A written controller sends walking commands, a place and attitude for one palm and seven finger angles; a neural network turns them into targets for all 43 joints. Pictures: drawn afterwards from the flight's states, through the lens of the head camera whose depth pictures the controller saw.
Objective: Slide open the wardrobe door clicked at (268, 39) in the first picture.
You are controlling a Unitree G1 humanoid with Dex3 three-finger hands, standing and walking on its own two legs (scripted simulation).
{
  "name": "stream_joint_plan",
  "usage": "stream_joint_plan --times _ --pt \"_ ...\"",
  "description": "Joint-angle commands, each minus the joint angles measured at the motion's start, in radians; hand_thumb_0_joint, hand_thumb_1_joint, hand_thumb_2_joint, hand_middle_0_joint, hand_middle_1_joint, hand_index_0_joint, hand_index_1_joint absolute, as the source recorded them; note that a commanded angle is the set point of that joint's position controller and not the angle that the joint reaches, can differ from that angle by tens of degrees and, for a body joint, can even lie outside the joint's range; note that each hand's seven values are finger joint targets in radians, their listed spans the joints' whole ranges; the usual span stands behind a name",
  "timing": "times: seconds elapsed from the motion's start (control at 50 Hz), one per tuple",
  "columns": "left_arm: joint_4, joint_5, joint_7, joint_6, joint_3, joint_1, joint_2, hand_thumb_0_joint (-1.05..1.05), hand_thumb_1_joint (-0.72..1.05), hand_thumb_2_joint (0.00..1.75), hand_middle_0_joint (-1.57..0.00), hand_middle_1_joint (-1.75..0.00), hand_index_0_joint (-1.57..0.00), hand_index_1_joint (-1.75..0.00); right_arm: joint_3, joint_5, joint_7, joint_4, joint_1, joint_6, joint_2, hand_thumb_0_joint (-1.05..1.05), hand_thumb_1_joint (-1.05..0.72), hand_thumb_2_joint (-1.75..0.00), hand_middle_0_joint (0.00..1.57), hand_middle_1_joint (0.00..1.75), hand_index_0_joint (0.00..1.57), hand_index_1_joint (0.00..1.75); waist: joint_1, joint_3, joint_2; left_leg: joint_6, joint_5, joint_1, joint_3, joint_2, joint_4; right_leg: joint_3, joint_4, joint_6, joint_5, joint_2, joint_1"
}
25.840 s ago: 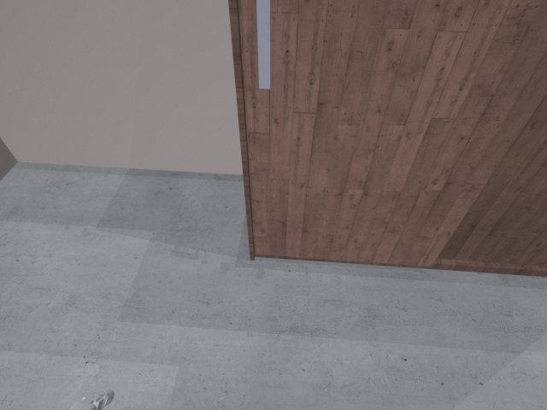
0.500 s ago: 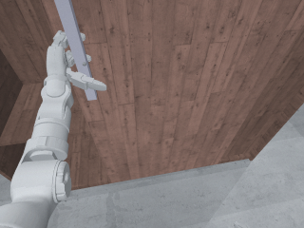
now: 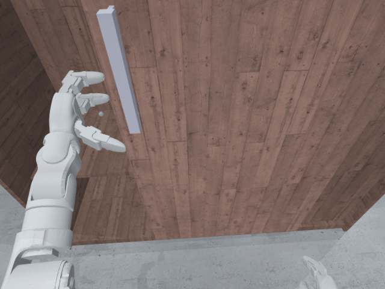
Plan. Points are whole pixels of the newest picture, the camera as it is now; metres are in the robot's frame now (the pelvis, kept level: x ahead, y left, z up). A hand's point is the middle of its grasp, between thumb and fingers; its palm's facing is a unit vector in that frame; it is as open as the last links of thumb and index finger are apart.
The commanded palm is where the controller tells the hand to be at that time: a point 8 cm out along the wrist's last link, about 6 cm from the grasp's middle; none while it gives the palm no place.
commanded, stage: slip the hand off the handle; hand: left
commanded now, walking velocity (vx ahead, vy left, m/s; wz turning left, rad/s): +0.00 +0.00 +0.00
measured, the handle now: (125, 77) +0.50 +0.19 +0.22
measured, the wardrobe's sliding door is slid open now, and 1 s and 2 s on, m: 0.45 0.45 0.45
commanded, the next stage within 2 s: draw the hand back to the body in 0.22 s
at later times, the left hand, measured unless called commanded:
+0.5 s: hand (83, 134) +0.32 +0.21 +0.21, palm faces +0.10 -0.99 -0.03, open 14.7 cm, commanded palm +0.27 +0.27 +0.20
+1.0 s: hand (34, 182) +0.22 +0.25 +0.20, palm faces +0.42 -0.89 -0.19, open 13.9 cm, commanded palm +0.18 +0.29 +0.18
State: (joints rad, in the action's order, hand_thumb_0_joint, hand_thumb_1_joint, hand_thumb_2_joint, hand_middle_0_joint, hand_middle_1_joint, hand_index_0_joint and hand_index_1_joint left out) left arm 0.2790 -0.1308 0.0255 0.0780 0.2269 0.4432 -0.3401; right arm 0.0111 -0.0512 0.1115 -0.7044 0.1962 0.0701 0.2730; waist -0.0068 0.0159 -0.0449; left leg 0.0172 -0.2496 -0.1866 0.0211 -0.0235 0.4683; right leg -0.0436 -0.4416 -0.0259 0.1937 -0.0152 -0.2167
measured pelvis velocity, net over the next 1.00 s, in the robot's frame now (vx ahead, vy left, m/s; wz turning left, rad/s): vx -0.02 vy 0.00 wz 0.01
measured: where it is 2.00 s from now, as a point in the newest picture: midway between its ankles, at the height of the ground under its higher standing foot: outside the picture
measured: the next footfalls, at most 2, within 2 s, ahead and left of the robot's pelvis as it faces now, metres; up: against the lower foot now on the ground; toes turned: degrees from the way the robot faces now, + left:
none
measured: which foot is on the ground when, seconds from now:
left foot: down 0.00-1.00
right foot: down 0.00-1.00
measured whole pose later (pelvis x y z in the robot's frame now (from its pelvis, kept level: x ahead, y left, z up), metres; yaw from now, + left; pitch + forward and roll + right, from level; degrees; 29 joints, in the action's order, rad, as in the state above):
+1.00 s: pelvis -0.02 +0.00 +0.00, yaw +0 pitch -8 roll +0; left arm -0.32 -0.14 -0.07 0.12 0.30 -0.14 -0.32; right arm 0.06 0.00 0.08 -0.67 0.14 0.16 0.22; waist -0.06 -0.02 -0.05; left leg 0.01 -0.23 -0.09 0.02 -0.01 0.45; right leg -0.04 -0.42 -0.02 0.17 -0.01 -0.11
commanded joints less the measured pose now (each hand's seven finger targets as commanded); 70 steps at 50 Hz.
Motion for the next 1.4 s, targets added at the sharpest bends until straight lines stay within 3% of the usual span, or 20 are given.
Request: stream_joint_plan --times 0.0,0.06,0.18,0.32,0.34,0.36,0.44,0.48,0.56,0.64,0.76,0.82,0.84,0.86,0.88,0.9,0.98,1.12,1.28,1.38 --pt "-0.285 -0.013 -0.017 -0.036 0.126 0.294 -0.242 0.0 -0.55 0.2 -0.25 -1.15 -0.25 -1.15 -0.03 0.002 0.009 0.164 -0.118 0.054 0.099 0.0 -0.9 -0.9 0.2 0.3 0.2 0.3 -0.033 0.273 0.077 -0.047 0.167 0.029 -0.049 0.037 -0.057 0.029 0.045 0.013 -0.148 0.016 0.161" --pt "-0.336 -0.013 -0.019 -0.015 0.103 0.221 -0.194 0.0 -0.55 0.2 -0.25 -1.15 -0.25 -1.15 -0.018 0.0 0.001 0.184 -0.144 0.052 0.084 0.0 -0.9 -0.9 0.2 0.3 0.2 0.3 -0.041 0.232 0.071 -0.043 0.198 0.031 -0.054 0.033 -0.057 0.02 0.034 0.014 -0.191 0.015 0.158" --pt "-0.489 -0.01 -0.016 0.018 0.121 0.111 -0.193 0.0 -0.55 0.2 -0.25 -1.15 -0.25 -1.15 -0.009 0.005 0.0 0.209 -0.179 0.053 0.078 0.0 -0.9 -0.9 0.2 0.3 0.2 0.3 -0.045 0.197 0.049 -0.045 0.209 0.048 -0.062 0.03 -0.046 0.022 0.03 0.017 -0.204 0.01 0.148" --pt "-0.565 -0.012 0.005 0.012 0.005 0.246 -0.118 0.0 -0.55 0.2 -0.25 -1.15 -0.25 -1.15 0.002 0.005 0.022 0.179 -0.192 0.076 0.073 0.0 -0.9 -0.9 0.2 0.3 0.2 0.3 0.005 0.139 -0.038 -0.041 0.141 0.083 -0.038 0.031 -0.052 0.015 0.063 0.01 -0.075 0.004 0.069" --pt "-0.432 -0.133 0.071 0.131 0.027 0.242 -0.118 0.0 -0.55 0.2 -0.25 -1.15 -0.25 -1.15 0.005 -0.02 0.038 0.161 -0.222 0.08 0.098 0.0 -0.9 -0.9 0.2 0.3 0.2 0.3 -0.009 0.17 0.002 -0.042 0.125 0.086 -0.017 0.04 -0.063 0.013 0.071 0.002 -0.086 0.003 0.117" --pt "-0.524 -0.158 0.109 0.186 0.042 0.288 -0.154 0.0 -0.55 0.2 -0.25 -1.15 -0.25 -1.15 0.01 -0.024 0.049 0.173 -0.238 0.086 0.098 0.0 -0.9 -0.9 0.2 0.3 0.2 0.3 -0.022 0.203 -0.004 -0.048 0.148 0.109 -0.014 0.038 -0.072 0.014 0.076 0.006 -0.119 0.01 0.148" --pt "-0.535 -0.15 0.133 0.315 0.171 0.148 -0.251 0.0 -0.55 0.2 -0.25 -1.15 -0.25 -1.15 0.021 -0.018 0.051 0.196 -0.265 0.088 0.091 0.0 -0.9 -0.9 0.2 0.3 0.2 0.3 -0.074 0.248 -0.012 -0.046 0.226 0.101 -0.014 0.043 -0.076 0.007 0.058 0.006 -0.182 0.013 0.204" --pt "-0.558 -0.163 0.113 0.318 0.185 0.017 -0.203 0.0 -0.55 0.2 -0.25 -1.15 -0.25 -1.15 0.025 -0.017 0.031 0.21 -0.264 0.087 0.076 0.0 -0.9 -0.9 0.2 0.3 0.2 0.3 -0.085 0.223 0.017 -0.037 0.268 0.083 -0.015 0.038 -0.079 -0.007 0.042 0.004 -0.226 0.012 0.211" --pt "-0.632 -0.187 0.101 0.296 0.183 -0.119 -0.151 0.0 -0.55 0.2 -0.25 -1.15 -0.25 -1.15 0.019 -0.021 0.001 0.225 -0.257 0.083 0.077 0.0 -0.9 -0.9 0.2 0.3 0.2 0.3 -0.084 0.201 0.078 -0.03 0.285 0.071 -0.024 0.026 -0.076 -0.015 0.029 0.011 -0.247 0.006 0.198" --pt "-0.711 -0.161 0.092 0.29 0.146 -0.127 -0.139 0.0 -0.55 0.2 -0.25 -1.15 -0.25 -1.15 0.017 -0.02 -0.002 0.225 -0.262 0.087 0.079 0.0 -0.9 -0.9 0.2 0.3 0.2 0.3 -0.067 0.11 0.036 -0.034 0.211 0.062 -0.026 0.023 -0.08 -0.009 0.049 0.008 -0.13 -0.003 0.123" --pt "-0.825 -0.144 0.081 0.237 0.156 -0.041 -0.184 0.0 -0.48 0.24 -0.25 -1.11 -0.25 -1.11 0.025 -0.01 0.024 0.216 -0.261 0.117 0.077 0.0 -0.9 -0.9 0.2 0.3 0.2 0.3 -0.052 0.098 -0.065 -0.034 0.119 0.082 -0.009 0.028 -0.092 0.0 0.076 0.003 0.011 -0.002 0.09" --pt "-0.797 -0.162 0.105 0.212 0.166 -0.12 -0.179 0.0 -0.37 0.29 -0.24 -1.04 -0.24 -1.04 0.027 -0.01 0.033 0.205 -0.256 0.128 0.076 0.0 -0.9 -0.9 0.2 0.3 0.2 0.3 -0.055 0.105 -0.05 -0.031 0.108 0.085 -0.007 0.029 -0.094 -0.003 0.082 0.003 0.016 -0.004 0.104" --pt "-0.892 -0.036 -0.039 0.085 0.212 -0.17 -0.271 0.0 -0.33 0.31 -0.24 -1.02 -0.24 -1.02 0.012 0.04 0.008 0.212 -0.231 0.15 0.059 0.0 -0.9 -0.9 0.2 0.3 0.2 0.3 -0.066 0.002 -0.08 -0.023 0.061 0.037 -0.029 0.033 -0.095 0.022 0.136 0.007 0.062 0.008 0.072" --pt "-0.788 -0.02 -0.087 0.03 0.138 -0.276 -0.154 0.0 -0.3 0.32 -0.24 -1.0 -0.24 -1.0 0.019 0.05 -0.003 0.177 -0.224 0.156 0.052 0.0 -0.9 -0.9 0.2 0.3 0.2 0.3 -0.044 -0.029 -0.06 -0.017 0.031 0.016 -0.031 0.033 -0.109 0.006 0.128 0.004 0.079 0.012 0.069" --pt "-0.743 -0.017 -0.102 0.008 0.107 -0.371 -0.109 0.0 -0.26 0.34 -0.24 -0.98 -0.24 -0.98 0.018 0.05 -0.011 0.176 -0.212 0.154 0.051 0.0 -0.9 -0.9 0.2 0.3 0.2 0.3 -0.048 -0.057 -0.006 -0.017 0.019 -0.003 -0.02 0.028 -0.122 0.0 0.123 0.005 0.081 0.012 0.071" --pt "-0.741 -0.008 -0.114 -0.016 0.117 -0.403 -0.122 0.0 -0.22 0.36 -0.24 -0.96 -0.24 -0.96 0.011 0.05 -0.017 0.174 -0.203 0.145 0.056 0.0 -0.9 -0.9 0.2 0.3 0.2 0.3 -0.048 -0.044 0.033 -0.018 0.014 0.001 -0.024 0.022 -0.13 0.001 0.128 0.007 0.088 0.009 0.088" --pt "-0.772 0.02 -0.148 -0.114 0.139 -0.426 -0.157 0.0 -0.08 0.43 -0.23 -0.87 -0.23 -0.87 -0.006 0.054 -0.022 0.175 -0.196 0.143 0.054 0.0 -0.9 -0.9 0.2 0.3 0.2 0.3 -0.051 0.013 0.045 -0.027 -0.026 0.027 -0.048 0.025 -0.142 0.019 0.158 0.014 0.142 0.015 0.12" --pt "-0.831 0.061 -0.187 -0.216 0.164 -0.457 -0.187 0.0 0.17 0.55 -0.22 -0.73 -0.22 -0.73 -0.018 0.061 -0.015 0.158 -0.199 0.159 0.05 0.0 -0.9 -0.9 0.2 0.3 0.2 0.3 -0.057 0.049 -0.042 -0.027 -0.041 0.059 -0.049 0.032 -0.162 0.02 0.172 0.01 0.153 0.02 0.155" --pt "-0.783 0.058 -0.181 -0.25 0.187 -0.663 -0.167 0.0 0.47 0.69 -0.22 -0.55 -0.22 -0.55 -0.037 0.06 -0.018 0.146 -0.186 0.167 0.05 0.0 -0.9 -0.9 0.2 0.3 0.2 0.3 -0.064 -0.031 0.037 -0.03 0.025 0.045 -0.049 0.02 -0.166 0.016 0.178 0.015 0.099 0.015 0.149" --pt "-0.802 0.056 -0.169 -0.259 0.207 -0.738 -0.166 0.0 0.65 0.78 -0.21 -0.45 -0.21 -0.45 -0.047 0.058 -0.025 0.151 -0.176 0.16 0.052 0.0 -0.9 -0.9 0.2 0.3 0.2 0.3 -0.067 -0.028 -0.006 -0.028 0.079 0.05 -0.056 0.016 -0.158 0.021 0.165 0.015 0.039 0.014 0.159"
